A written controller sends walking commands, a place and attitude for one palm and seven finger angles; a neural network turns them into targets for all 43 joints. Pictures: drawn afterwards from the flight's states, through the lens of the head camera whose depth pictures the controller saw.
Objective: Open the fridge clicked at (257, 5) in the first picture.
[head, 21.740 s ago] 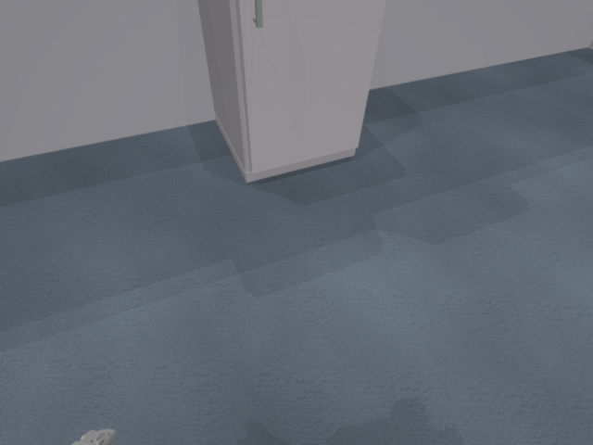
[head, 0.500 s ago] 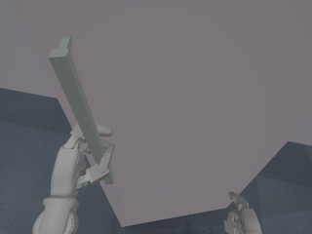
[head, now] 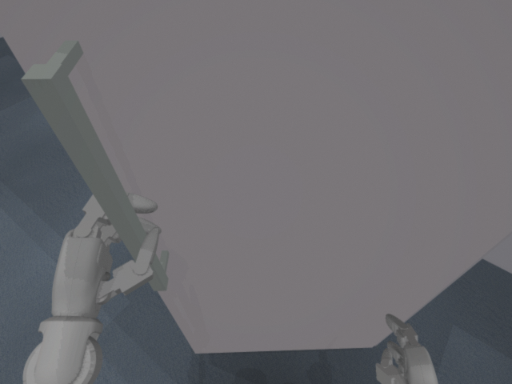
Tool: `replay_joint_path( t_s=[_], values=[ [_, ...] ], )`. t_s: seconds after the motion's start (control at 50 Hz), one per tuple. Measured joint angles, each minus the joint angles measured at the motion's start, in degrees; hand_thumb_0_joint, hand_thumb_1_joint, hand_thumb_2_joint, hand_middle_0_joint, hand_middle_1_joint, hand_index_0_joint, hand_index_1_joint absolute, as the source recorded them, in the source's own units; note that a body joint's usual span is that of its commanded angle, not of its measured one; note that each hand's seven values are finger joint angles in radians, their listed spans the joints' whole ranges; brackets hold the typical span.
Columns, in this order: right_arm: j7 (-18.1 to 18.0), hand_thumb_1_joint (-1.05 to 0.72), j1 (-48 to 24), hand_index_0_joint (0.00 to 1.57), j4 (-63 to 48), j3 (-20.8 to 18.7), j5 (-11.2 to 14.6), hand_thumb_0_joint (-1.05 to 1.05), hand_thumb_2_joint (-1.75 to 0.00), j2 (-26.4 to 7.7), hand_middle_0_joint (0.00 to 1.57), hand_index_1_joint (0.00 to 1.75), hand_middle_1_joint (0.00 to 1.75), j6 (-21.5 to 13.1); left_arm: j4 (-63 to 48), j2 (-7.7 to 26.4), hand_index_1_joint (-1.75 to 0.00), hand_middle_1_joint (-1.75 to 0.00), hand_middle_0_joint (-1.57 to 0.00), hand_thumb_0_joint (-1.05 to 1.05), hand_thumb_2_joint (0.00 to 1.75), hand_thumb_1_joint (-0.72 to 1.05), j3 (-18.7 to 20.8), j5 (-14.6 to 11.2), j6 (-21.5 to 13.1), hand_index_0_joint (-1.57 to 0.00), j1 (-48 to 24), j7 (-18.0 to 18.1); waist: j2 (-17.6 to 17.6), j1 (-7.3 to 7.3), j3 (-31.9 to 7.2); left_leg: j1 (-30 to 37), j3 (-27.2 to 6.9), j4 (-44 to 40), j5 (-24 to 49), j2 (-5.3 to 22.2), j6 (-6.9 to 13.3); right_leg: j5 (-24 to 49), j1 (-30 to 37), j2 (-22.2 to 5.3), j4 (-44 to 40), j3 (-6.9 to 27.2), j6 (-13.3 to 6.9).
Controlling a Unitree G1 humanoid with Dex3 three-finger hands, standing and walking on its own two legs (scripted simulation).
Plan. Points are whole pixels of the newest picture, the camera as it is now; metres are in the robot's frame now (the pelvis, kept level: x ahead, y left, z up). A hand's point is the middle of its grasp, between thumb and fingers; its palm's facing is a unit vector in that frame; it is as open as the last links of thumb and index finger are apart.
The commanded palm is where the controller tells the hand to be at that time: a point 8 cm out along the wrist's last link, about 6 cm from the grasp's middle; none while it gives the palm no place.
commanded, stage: walk backward, drawing the door open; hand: left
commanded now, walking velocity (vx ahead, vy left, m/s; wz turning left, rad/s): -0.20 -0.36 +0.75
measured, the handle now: (129, 205) +0.28 +0.16 +0.19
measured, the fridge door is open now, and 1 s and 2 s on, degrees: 39 83 76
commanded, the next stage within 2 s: stop walking and hold the door back in 0.80 s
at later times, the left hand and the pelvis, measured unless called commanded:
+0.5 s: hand out of the picture +0.05 +0.07 +0.15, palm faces +0.62 -0.67 -0.41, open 6.5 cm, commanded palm +0.00 +0.09 +0.15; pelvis -0.07 -0.23 +0.02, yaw +20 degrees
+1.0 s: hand out of the picture -0.10 -0.08 +0.15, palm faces +0.86 -0.27 -0.43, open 6.7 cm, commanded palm -0.13 -0.04 +0.14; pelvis -0.08 -0.44 +0.00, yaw +41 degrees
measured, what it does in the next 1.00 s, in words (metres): steps to the right, turning left: right foot, then left foot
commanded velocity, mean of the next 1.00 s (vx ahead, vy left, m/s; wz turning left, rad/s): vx -0.17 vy -0.17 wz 0.64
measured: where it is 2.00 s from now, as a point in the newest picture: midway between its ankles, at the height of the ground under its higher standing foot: outside the picture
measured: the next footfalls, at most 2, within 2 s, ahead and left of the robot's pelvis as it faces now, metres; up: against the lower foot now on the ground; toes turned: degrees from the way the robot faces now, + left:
right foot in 0.32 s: +0.01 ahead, -0.26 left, +0.00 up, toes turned +12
left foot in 0.64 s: -0.11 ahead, -0.18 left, +0.00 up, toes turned +36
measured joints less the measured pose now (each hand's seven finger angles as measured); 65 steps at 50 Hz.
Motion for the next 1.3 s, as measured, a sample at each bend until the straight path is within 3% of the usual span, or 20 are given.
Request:
replay_joint_path(
  t_s=[0.06, 0.14, 0.28, 0.32, 0.34, 0.4, 0.46, 0.54, 0.62, 0.64, 0.66, 0.68, 0.74, 0.82, 0.94, 0.98, 1.02, 1.1, 1.18, 1.3],
  values=[
    [0.39, -0.91, -0.64, 0.2, 1.01, -0.21, -0.94, 0.01, -0.9, 1.79, 0.2, 0.3, 0.3, -0.74, 1.68, 1.41, -1.4, -1.4, -0.45, -0.03, 0.79, 0.62, 1.54, 0.63, -2.08, -0.32, -2.85, 0.36, -2.64, -0.04, 2.96, 0.49, -2.12, -1.21, 2.44, -0.55, 1.2, -9.81, -6.32, 1.51, 17.36, 6.13, 5.53],
    [1.67, -0.91, 0.2, 0.2, 2.99, 0.77, -0.78, 0.01, -0.9, 2.87, 0.2, 0.3, 0.3, -0.68, 4.61, 1.83, -1.4, -1.4, -0.45, -0.03, 0.78, 0.62, 2.75, 1.95, -1.21, -0.32, -3.78, 0.52, -0.51, -0.56, 4.49, 2.52, -8.65, -7.85, 7.83, 2.22, -1.37, -7.25, -9.21, 3.32, 28.23, 10.18, 8.26],
    [2.24, -0.9, 1.52, 0.2, 3.41, 1.05, 0.79, 0.01, -0.9, 2.8, 0.2, 0.3, 0.3, -1.31, 6.69, 2.8, -1.4, -1.4, -0.45, -0.03, 0.79, 0.64, 7.58, -0.22, -0.21, -0.29, -1.14, 2.7, 3.76, 0.55, 2.27, -0.45, -16.01, -12.43, 12.34, 7.16, -4.23, -9.21, 3.98, 2.09, 5.99, 11.83, 9.03],
    [2.36, -0.9, 1.08, 0.2, 3.42, 0.88, 0.9, 0.01, -0.9, 3.15, 0.2, 0.3, 0.3, -1.61, 6.51, 4.55, -1.39, -1.4, -0.45, -0.06, 0.79, 0.63, 10.96, -1.0, 0.21, -0.27, -0.77, 3.36, 2.41, 0.97, 1.18, -4.38, -16.92, -8.56, 8.66, 6.47, -3.96, -5.9, 8.93, 1.41, -3.77, 11.21, 7.87],
    [2.4, -0.9, -0.28, 0.2, 4.19, 0.45, 0.95, 0.01, -0.9, 2.43, 0.2, 0.3, 0.3, -1.39, 6.96, 4.02, -1.39, -1.4, -0.45, -0.06, 0.79, 0.63, 12.13, -0.96, 0.27, -0.27, -1.33, 3.52, 3.41, 1.05, 2.01, -7.14, -17.5, -2.88, 3.4, 6.49, -3.44, -3.86, 7.95, 2.21, -2.82, 10.11, 6.23],
    [1.92, -0.91, -2.48, 0.2, 7.19, -1.26, 1.06, 0.01, -0.9, 0.65, 0.2, 0.3, 0.3, -0.71, 8.56, 3.59, -1.38, -1.4, -0.45, -0.07, 0.79, 0.62, 13.43, -0.93, 0.42, -0.26, -1.51, 3.13, 2.39, 1.54, 2.99, -15.0, -13.64, 24.53, -7.75, 0.97, -2.4, -4.18, 6.12, 0.85, 0.32, 8.14, 2.36],
    [0.62, -0.91, -2.02, 0.2, 6.83, -1.79, 0.85, 0.01, -0.9, -0.49, 0.2, 0.3, 0.3, -0.39, 9.55, 3.95, -1.38, -1.4, -0.45, -0.07, 0.77, 0.63, 14.05, -1.37, -0.53, -0.27, 0.0, 2.79, 0.51, 1.46, 3.37, -15.47, -5.85, 35.77, -8.74, -1.53, -3.01, -2.95, 7.6, -0.51, -2.18, 5.85, 0.65],
    [-0.94, -0.91, -0.3, 0.2, 4.19, -1.45, 0.74, 0.01, -0.9, -1.1, 0.2, 0.3, 0.3, -0.24, 8.48, 5.44, -1.38, -1.39, -0.45, -0.06, 0.77, 0.63, 14.2, -1.66, -0.39, -0.28, 1.29, 2.96, -1.83, 1.38, 2.98, -8.66, 0.76, 26.81, -11.75, -2.11, -2.36, -0.92, 8.72, -0.79, -5.62, 1.27, -1.26],
    [-1.21, -0.91, 0.49, 0.2, 1.94, -0.73, 0.62, 0.01, -0.9, -1.47, 0.2, 0.3, 0.3, -1.11, 5.15, 6.42, -1.38, -1.39, -0.45, -0.06, 0.78, 0.62, 14.9, -1.74, -0.28, -0.29, 2.64, 3.16, -3.25, 1.81, 1.09, 1.75, 4.17, 2.69, -8.73, -1.3, -0.4, 0.32, 6.15, 0.81, -6.1, -2.73, -1.67],
    [-1.12, -0.91, 0.49, 0.2, 0.64, -0.64, 0.54, 0.01, -0.9, -2.04, 0.2, 0.3, 0.3, -1.64, 4.09, 6.32, -1.37, -1.39, -0.45, -0.06, 0.78, 0.62, 15.38, -2.03, -0.8, -0.3, 3.05, 3.41, -2.38, 1.76, 0.8, 4.77, 3.73, -5.75, -2.07, -0.66, 1.16, -0.68, 3.26, 1.49, -1.88, -2.95, 1.79],
    [-1.02, -0.91, -0.23, 0.2, 0.18, -0.99, 0.14, 0.01, -0.9, -1.69, 0.2, 0.3, 0.3, -1.98, 4.21, 6.64, -1.37, -1.4, -0.45, -0.07, 0.79, 0.61, 15.92, -2.09, -1.79, -0.3, 2.24, 3.57, -2.84, 1.27, 1.95, 4.44, 3.04, -6.9, 3.82, -0.74, 3.28, -5.26, -0.16, 1.12, 6.72, -0.77, 5.37],
    [-0.62, -0.91, -0.93, 0.2, 0.37, -1.33, 0.01, 0.01, -0.9, -1.03, 0.2, 0.3, 0.3, -1.88, 5.28, 6.89, -1.38, -1.4, -0.45, -0.07, 0.79, 0.61, 16.22, -1.6, -2.64, -0.3, 0.94, 3.48, -3.29, 0.96, 3.6, 4.25, 1.89, -5.64, 5.13, -0.8, 3.74, -9.66, -2.7, 1.22, 16.05, 2.53, 7.24],
    [0.89, -0.91, -0.99, 0.2, 2.25, -0.97, 0.48, 0.01, -0.9, 0.46, 0.2, 0.3, 0.3, -1.27, 8.13, 6.55, -1.38, -1.4, -0.45, -0.07, 0.78, 0.61, 15.63, 0.04, -2.63, -0.3, -1.2, 2.39, -1.77, -0.07, 4.74, 4.45, -3.85, -6.76, 6.14, 1.02, 1.51, -11.31, -6.76, 2.3, 30.12, 8.42, 8.71],
    [2.03, -0.91, 0.42, 0.2, 3.03, 0.69, 1.26, 0.01, -0.9, 1.41, 0.2, 0.3, 0.3, -1.83, 8.69, 5.98, -1.38, -1.4, -0.45, -0.05, 0.78, 0.63, 15.0, 0.16, -1.16, -0.3, -1.58, 2.29, 0.93, 1.12, 4.44, 3.6, -9.37, -11.07, 10.44, 4.8, -1.46, -7.46, -6.04, 0.68, 25.02, 11.43, 9.68],
    [2.95, -0.9, 1.9, 0.2, 2.85, 1.67, 1.18, 0.01, -0.9, 2.96, 0.2, 0.3, 0.3, -2.76, 10.18, 7.89, -1.37, -1.4, -0.45, -0.07, 0.78, 0.62, 18.53, -2.15, -1.48, -0.28, 0.43, 3.61, 2.84, 1.71, 2.4, -2.0, -16.1, -10.62, 11.95, 7.54, -3.64, -10.67, 6.64, 1.56, 3.82, 10.58, 9.54],
    [2.93, -0.9, 1.78, 0.2, 3.1, 1.55, 1.43, 0.01, -0.9, 2.78, 0.2, 0.3, 0.3, -3.04, 12.84, 9.79, -1.35, -1.4, -0.45, -0.1, 0.77, 0.59, 20.44, -2.08, -2.68, -0.28, -2.04, 3.81, 0.73, 3.23, 1.73, -7.41, -16.1, -2.15, 3.59, 5.18, -2.67, -3.71, 10.03, 0.04, -4.76, 10.84, 7.92],
    [2.24, -0.9, -0.49, 0.2, 6.32, 0.91, 1.46, 0.01, -0.9, -0.09, 0.2, 0.3, 0.3, -2.19, 19.36, 8.68, -1.35, -1.4, -0.45, -0.13, 0.77, 0.56, 19.5, -1.09, -4.26, -0.3, -7.74, 3.31, 2.71, 4.56, 3.12, -12.56, -16.64, 14.03, -3.63, 2.49, -1.95, -3.2, 8.28, -0.1, -0.53, 9.7, 6.22],
    [0.86, -0.91, -1.95, 0.2, 10.03, 0.15, 2.36, 0.01, -0.9, -4.15, 0.2, 0.3, 0.3, 0.83, 34.52, 7.7, -1.39, -1.4, -0.46, -0.15, 0.78, 0.52, 16.56, -0.91, -6.18, -0.36, -17.26, 3.54, 2.44, 5.6, 2.55, -15.25, -11.24, 33.08, -0.1, -3.08, -2.23, -3.6, 9.44, -3.26, -1.03, 9.28, 5.4],
    [0.54, -0.91, -1.94, 0.2, 9.54, -0.6, 2.79, 0.01, -0.9, -6.46, 0.2, 0.3, 0.3, 2.59, 47.73, 8.96, -1.43, -1.41, -0.47, -0.12, 0.79, 0.51, 15.02, -1.1, -7.1, -0.41, -25.7, 2.95, 1.47, 3.98, 1.01, -11.79, -7.25, 29.85, 2.78, -3.95, -1.8, -0.82, 10.23, -5.39, -4.11, 7.19, 4.99],
    [0.97, -0.91, -1.47, 0.2, 8.79, -1.46, 2.9, 0.01, -0.9, -8.4, 0.2, 0.3, 0.3, 2.37, 63.08, 10.0, -1.42, -1.41, -0.46, -0.08, 0.81, 0.55, 13.85, -0.25, -7.44, -0.45, -39.61, 2.67, -0.81, 3.01, -0.82, -3.88, -4.39, 11.85, -0.17, -2.51, -0.17, 4.21, 7.69, -6.05, -8.47, 5.63, 3.99]
  ],
)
